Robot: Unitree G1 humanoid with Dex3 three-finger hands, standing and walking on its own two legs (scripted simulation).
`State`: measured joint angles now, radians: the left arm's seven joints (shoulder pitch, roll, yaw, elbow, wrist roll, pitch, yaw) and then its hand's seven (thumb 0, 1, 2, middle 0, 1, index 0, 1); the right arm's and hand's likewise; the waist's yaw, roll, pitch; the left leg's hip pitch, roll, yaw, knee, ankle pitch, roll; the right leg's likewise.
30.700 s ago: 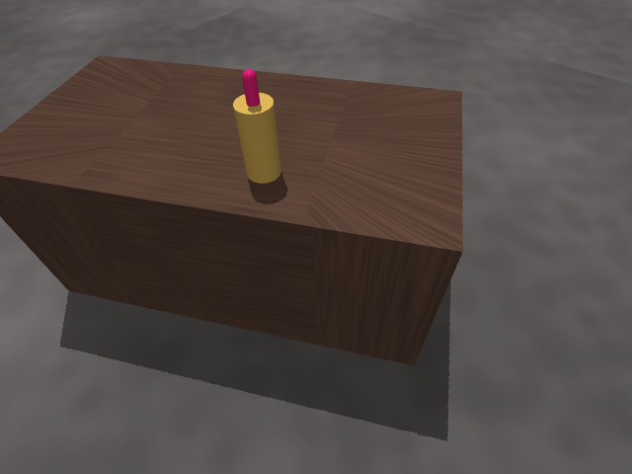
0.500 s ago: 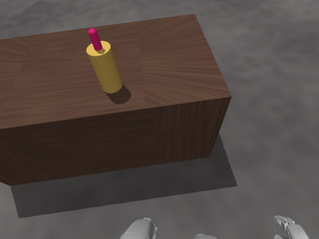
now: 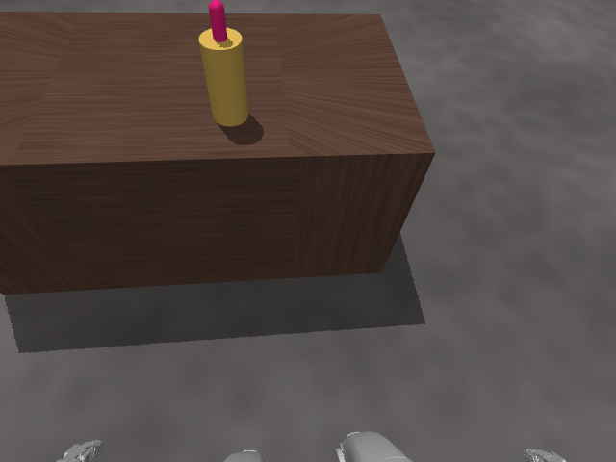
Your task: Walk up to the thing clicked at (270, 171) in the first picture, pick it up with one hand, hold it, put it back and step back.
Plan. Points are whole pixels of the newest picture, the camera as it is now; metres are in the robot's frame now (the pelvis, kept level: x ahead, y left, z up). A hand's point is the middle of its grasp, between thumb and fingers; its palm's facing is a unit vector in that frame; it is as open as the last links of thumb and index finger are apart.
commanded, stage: step back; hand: left
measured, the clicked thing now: (224, 65) +0.88 +0.21 -0.03
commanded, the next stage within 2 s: stand in 1.74 s
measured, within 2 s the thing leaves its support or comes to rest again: neither
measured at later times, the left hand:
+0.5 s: hand out of the picture -0.05 +0.26 -0.15, palm faces +0.03 -0.90 -0.44, open 7.4 cm
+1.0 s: hand out of the picture -0.23 +0.21 -0.14, palm faces +0.01 -0.91 -0.40, open 7.4 cm
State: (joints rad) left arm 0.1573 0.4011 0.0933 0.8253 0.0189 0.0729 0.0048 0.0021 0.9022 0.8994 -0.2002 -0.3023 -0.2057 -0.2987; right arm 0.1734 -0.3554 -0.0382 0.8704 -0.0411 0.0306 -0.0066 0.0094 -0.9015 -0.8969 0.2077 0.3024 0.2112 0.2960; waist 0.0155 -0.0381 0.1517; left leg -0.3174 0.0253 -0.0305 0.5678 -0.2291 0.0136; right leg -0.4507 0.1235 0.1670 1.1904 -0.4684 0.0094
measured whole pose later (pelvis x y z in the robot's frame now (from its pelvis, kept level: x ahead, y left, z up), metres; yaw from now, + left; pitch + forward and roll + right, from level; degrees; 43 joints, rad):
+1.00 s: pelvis -0.27 -0.05 +0.00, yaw -1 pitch -3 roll +0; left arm 0.27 0.34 0.06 0.98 0.05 -0.01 0.00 0.01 0.90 0.90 -0.20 -0.30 -0.21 -0.30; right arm 0.23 -0.41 -0.06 0.95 -0.02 0.03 0.02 0.01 -0.91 -0.90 0.20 0.30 0.21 0.30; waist 0.04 0.05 0.05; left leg -0.38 -0.02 -0.12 0.83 -0.39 -0.01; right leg -0.19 0.01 0.02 0.56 -0.33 -0.02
